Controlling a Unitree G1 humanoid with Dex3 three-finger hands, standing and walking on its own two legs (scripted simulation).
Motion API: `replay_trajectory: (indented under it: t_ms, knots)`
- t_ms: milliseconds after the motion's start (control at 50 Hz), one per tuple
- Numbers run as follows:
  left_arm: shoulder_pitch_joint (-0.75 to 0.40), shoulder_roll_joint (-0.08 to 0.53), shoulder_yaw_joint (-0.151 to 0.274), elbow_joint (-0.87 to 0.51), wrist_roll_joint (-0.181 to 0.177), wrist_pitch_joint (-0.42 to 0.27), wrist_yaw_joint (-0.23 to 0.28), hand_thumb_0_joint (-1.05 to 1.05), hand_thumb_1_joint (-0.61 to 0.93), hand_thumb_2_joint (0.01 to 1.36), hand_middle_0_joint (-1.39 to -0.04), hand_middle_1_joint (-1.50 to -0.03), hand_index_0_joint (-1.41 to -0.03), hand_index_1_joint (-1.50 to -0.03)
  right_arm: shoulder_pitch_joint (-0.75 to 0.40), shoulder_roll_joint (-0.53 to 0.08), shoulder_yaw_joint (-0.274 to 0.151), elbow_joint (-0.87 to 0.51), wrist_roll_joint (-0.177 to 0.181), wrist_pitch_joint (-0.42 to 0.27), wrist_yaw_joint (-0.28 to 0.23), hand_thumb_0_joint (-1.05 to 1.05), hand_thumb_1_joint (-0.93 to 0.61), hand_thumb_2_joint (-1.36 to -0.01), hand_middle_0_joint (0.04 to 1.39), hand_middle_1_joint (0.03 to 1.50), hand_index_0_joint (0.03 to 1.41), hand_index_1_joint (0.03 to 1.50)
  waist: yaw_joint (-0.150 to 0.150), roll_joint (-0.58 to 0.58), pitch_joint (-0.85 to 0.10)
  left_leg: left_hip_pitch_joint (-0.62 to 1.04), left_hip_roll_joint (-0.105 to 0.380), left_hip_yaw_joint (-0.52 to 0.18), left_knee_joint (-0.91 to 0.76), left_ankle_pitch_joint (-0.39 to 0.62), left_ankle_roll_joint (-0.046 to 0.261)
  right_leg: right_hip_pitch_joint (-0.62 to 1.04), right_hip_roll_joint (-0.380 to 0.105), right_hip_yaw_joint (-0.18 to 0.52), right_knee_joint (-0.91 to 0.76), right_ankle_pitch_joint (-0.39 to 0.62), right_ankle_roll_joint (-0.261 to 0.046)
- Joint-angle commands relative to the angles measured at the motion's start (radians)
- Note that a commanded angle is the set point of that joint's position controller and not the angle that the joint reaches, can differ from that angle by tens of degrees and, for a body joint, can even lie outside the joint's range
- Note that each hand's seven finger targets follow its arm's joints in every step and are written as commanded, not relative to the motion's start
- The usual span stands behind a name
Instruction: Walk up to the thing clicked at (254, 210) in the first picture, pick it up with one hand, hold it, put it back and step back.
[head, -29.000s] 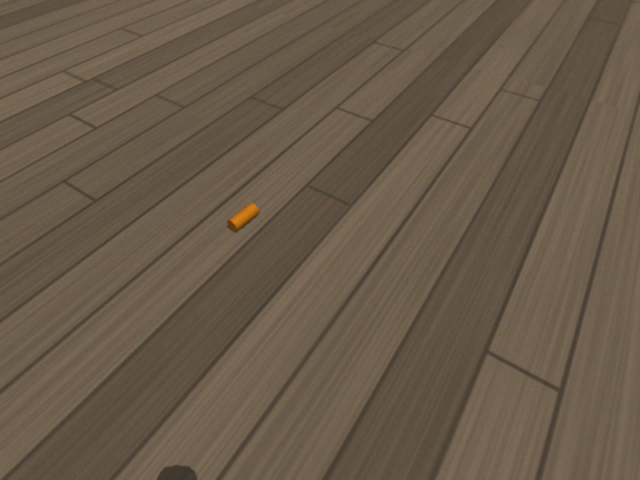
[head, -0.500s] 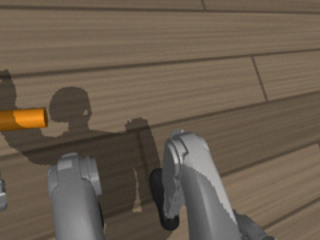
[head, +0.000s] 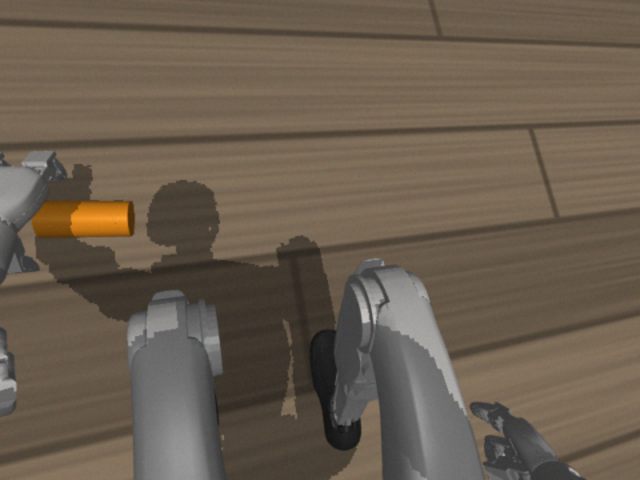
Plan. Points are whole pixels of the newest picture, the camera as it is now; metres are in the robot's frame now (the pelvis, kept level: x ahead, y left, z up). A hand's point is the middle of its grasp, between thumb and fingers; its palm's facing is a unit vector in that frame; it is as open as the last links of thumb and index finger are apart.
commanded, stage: withdraw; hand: left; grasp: from above
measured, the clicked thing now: (86, 219) +0.49 +0.28 -0.31
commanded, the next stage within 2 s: home in 0.06 s
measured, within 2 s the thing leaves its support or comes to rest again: neither
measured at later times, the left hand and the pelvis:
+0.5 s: hand out of the picture +0.44 +0.30 -0.05, palm faces -0.41 -0.22 -0.88, open 11.0 cm; pelvis +0.02 +0.01 +0.08, yaw +1 degrees
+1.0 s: hand out of the picture +0.27 +0.22 +0.16, palm faces -0.09 -0.88 -0.47, open 7.5 cm; pelvis +0.03 +0.00 +0.25, yaw +4 degrees
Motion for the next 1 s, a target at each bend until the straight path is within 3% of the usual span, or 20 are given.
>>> replay_trajectory:
  t_ms: [0,60,120,140,160,180,200,240,280,300,340,360,460,520,600,700,840,920,940,980]
  knots:
    - [-0.469,0.303,0.059,-0.121,0.025,0.007,0.150,0.000,-0.445,0.943,-0.138,-0.944,-0.143,-0.938,0.174,-0.209,-0.071,0.002,-0.021,-0.023,-0.016,0.000,-0.900,-0.900,0.200,0.300,0.200,0.300,-0.040,0.388,-0.641,0.464,-0.009,0.068,-0.276,-0.014,0.025,0.239,0.047,-0.045,-0.210,-0.064,-0.043]
    - [-0.493,0.258,0.043,-0.163,0.018,0.055,0.180,0.000,-0.430,0.929,-0.146,-0.936,-0.156,-0.927,0.199,-0.217,-0.095,0.028,-0.023,-0.042,-0.014,0.000,-0.900,-0.899,0.200,0.300,0.200,0.300,-0.054,0.474,-0.699,0.554,-0.004,0.054,-0.294,0.022,0.019,0.187,0.037,-0.073,-0.171,-0.002,-0.031]
    - [-0.419,0.201,0.038,-0.174,-0.026,0.124,0.183,0.000,-0.419,0.916,-0.148,-0.931,-0.162,-0.916,0.220,-0.217,-0.122,0.031,-0.009,-0.054,-0.004,0.000,-0.900,-0.897,0.200,0.300,0.200,0.300,-0.028,0.519,-0.801,0.650,-0.001,0.030,-0.333,0.099,0.007,0.170,0.025,-0.080,-0.139,0.074,-0.037]
    - [-0.411,0.202,0.045,-0.200,-0.040,0.142,0.176,0.000,-0.351,0.974,-0.228,-0.851,-0.208,-0.836,0.236,-0.224,-0.137,0.028,-0.005,-0.057,-0.001,0.000,-0.887,-0.894,0.200,0.300,0.200,0.300,-0.032,0.525,-0.832,0.685,0.003,0.017,-0.344,0.132,0.001,0.175,0.019,-0.079,-0.136,0.103,-0.036]
    - [-0.377,0.205,0.044,-0.221,-0.046,0.164,0.166,0.000,-0.369,0.894,-0.176,-0.916,-0.200,-0.892,0.249,-0.226,-0.143,0.025,0.003,-0.057,0.002,0.000,-0.897,-0.895,0.200,0.300,0.200,0.300,-0.012,0.533,-0.865,0.714,0.004,0.021,-0.355,0.174,-0.002,0.205,0.019,-0.074,-0.145,0.134,-0.043]
    - [-0.358,0.265,0.080,-0.260,-0.053,0.186,0.157,0.000,-0.326,0.968,-0.234,-0.836,-0.207,-0.812,0.258,-0.236,-0.153,0.018,0.016,-0.049,0.001,0.000,-0.887,-0.894,0.200,0.300,0.200,0.300,0.011,0.545,-0.913,0.737,0.005,0.017,-0.367,0.225,-0.009,0.229,0.012,-0.065,-0.143,0.167,-0.045]
    - [-0.306,0.255,0.079,-0.294,-0.060,0.210,0.144,0.000,-0.274,0.967,-0.233,-0.756,-0.207,-0.775,0.267,-0.228,-0.159,0.006,0.026,-0.040,0.004,0.000,-0.888,-0.894,0.200,0.300,0.200,0.300,0.036,0.563,-0.947,0.759,0.003,0.028,-0.377,0.270,-0.011,0.276,0.011,-0.054,-0.156,0.197,-0.053]
    - [-0.266,0.234,0.083,-0.307,-0.093,0.247,0.110,0.000,-0.171,0.951,-0.227,-0.702,-0.205,-0.724,0.279,-0.216,-0.160,-0.001,0.038,-0.025,0.011,0.000,-0.889,-0.895,0.200,0.300,0.200,0.300,0.047,0.518,-0.927,0.752,0.004,0.028,-0.394,0.296,-0.009,0.316,0.011,-0.044,-0.186,0.212,-0.056]
    - [-0.223,0.183,0.072,-0.285,-0.147,0.274,0.058,0.000,-0.040,0.923,-0.219,-0.626,-0.201,-0.643,0.303,-0.200,-0.153,-0.008,0.051,-0.020,0.017,0.000,-0.891,-0.896,0.200,0.300,0.200,0.300,0.031,0.407,-0.865,0.699,-0.001,0.036,-0.393,0.296,0.011,0.363,0.019,-0.037,-0.241,0.212,-0.049]
    - [-0.220,0.177,0.074,-0.354,-0.183,0.280,0.030,0.000,0.001,0.887,-0.212,-0.589,-0.195,-0.606,0.306,-0.189,-0.151,-0.017,0.063,-0.017,0.017,0.000,-0.892,-0.896,0.200,0.300,0.200,0.300,0.046,0.393,-0.877,0.677,-0.005,0.046,-0.401,0.296,0.019,0.408,0.022,-0.032,-0.263,0.215,-0.049]
    - [-0.077,0.142,0.074,-0.400,-0.256,0.303,-0.029,0.000,0.161,0.917,-0.214,-0.552,-0.200,-0.565,0.301,-0.177,-0.152,-0.050,0.079,-0.009,0.017,0.000,-0.893,-0.897,0.200,0.300,0.200,0.300,0.069,0.320,-0.897,0.651,-0.012,0.057,-0.430,0.277,0.035,0.515,0.027,-0.025,-0.316,0.214,-0.043]
    - [0.041,0.082,0.054,-0.379,-0.294,0.318,-0.066,0.000,0.241,0.959,-0.222,-0.560,-0.208,-0.574,0.297,-0.170,-0.148,-0.064,0.087,-0.005,0.017,0.000,-0.893,-0.897,0.200,0.300,0.200,0.300,0.072,0.253,-0.840,0.637,-0.009,0.058,-0.453,0.262,0.039,0.542,0.031,-0.023,-0.349,0.205,-0.038]
    - [0.206,-0.038,0.008,-0.738,-0.526,0.345,-0.229,0.000,0.550,0.951,-0.215,-0.460,-0.207,-0.468,0.235,-0.149,-0.153,-0.132,0.121,0.005,-0.016,0.000,-0.896,-0.898,0.200,0.300,0.200,0.300,0.082,0.138,-0.778,0.588,-0.011,0.079,-0.537,0.202,0.053,0.712,0.038,0.006,-0.484,0.202,-0.032]
    - [0.337,-0.073,0.023,-0.879,-0.641,0.352,-0.274,0.000,0.671,0.876,-0.198,-0.355,-0.195,-0.359,0.198,-0.130,-0.153,-0.157,0.136,-0.001,-0.044,0.000,-0.898,-0.899,0.200,0.300,0.200,0.300,0.104,0.095,-0.727,0.619,-0.003,0.080,-0.600,0.159,0.051,0.776,0.037,0.019,-0.552,0.157,-0.032]
    - [0.395,-0.097,0.042,-1.096,-0.729,0.349,-0.272,0.000,0.888,0.897,-0.199,-0.299,-0.199,-0.299,0.132,-0.103,-0.164,-0.188,0.153,-0.014,-0.077,0.000,-0.899,-0.900,0.200,0.300,0.200,0.300,0.139,0.170,-0.747,0.755,0.011,0.062,-0.703,0.110,0.041,0.795,0.032,0.034,-0.613,0.111,-0.034]
    - [0.509,-0.188,0.026,-1.215,-0.811,0.393,-0.236,0.000,0.899,0.899,-0.199,-0.297,-0.199,-0.296,0.069,-0.087,-0.157,-0.205,0.170,-0.037,-0.123,0.000,-0.899,-0.900,0.200,0.300,0.200,0.300,0.139,0.229,-0.645,0.917,0.023,0.025,-0.881,-0.019,0.028,0.829,0.031,0.038,-0.726,0.015,-0.034]
    - [0.742,-0.293,-0.028,-1.313,-1.016,0.523,-0.263,0.000,0.900,0.899,-0.199,-0.298,-0.199,-0.298,-0.007,-0.064,-0.127,-0.244,0.183,-0.083,-0.181,0.000,-0.900,-0.900,0.200,0.300,0.200,0.300,0.122,0.163,-0.517,1.063,0.025,0.001,-1.041,-0.078,0.033,0.962,0.036,0.046,-0.900,-0.029,-0.023]
    - [0.856,-0.298,-0.004,-1.411,-1.126,0.586,-0.260,0.000,0.900,0.899,-0.199,-0.299,-0.199,-0.299,-0.009,-0.042,-0.107,-0.281,0.190,-0.104,-0.210,0.000,-0.901,-0.899,0.200,0.299,0.200,0.299,0.138,0.153,-0.490,1.172,0.024,0.009,-1.133,-0.059,0.033,1.092,0.038,0.059,-1.011,-0.026,-0.023]
    - [0.874,-0.324,-0.023,-1.430,-1.153,0.597,-0.259,0.000,0.900,0.899,-0.199,-0.299,-0.199,-0.299,-0.011,-0.030,-0.101,-0.281,0.189,-0.109,-0.215,0.000,-0.901,-0.899,0.200,0.299,0.200,0.299,0.122,0.157,-0.457,1.179,0.023,0.008,-1.155,-0.052,0.034,1.113,0.039,0.059,-1.034,-0.019,-0.021]
    - [0.915,-0.335,-0.011,-1.448,-1.191,0.622,-0.252,0.000,0.900,0.899,-0.199,-0.299,-0.199,-0.299,0.003,-0.018,-0.091,-0.289,0.191,-0.120,-0.230,0.000,-0.901,-0.900,0.200,0.300,0.200,0.300,0.125,0.147,-0.416,1.220,0.021,0.006,-1.201,-0.045,0.034,1.166,0.039,0.064,-1.090,-0.015,-0.020]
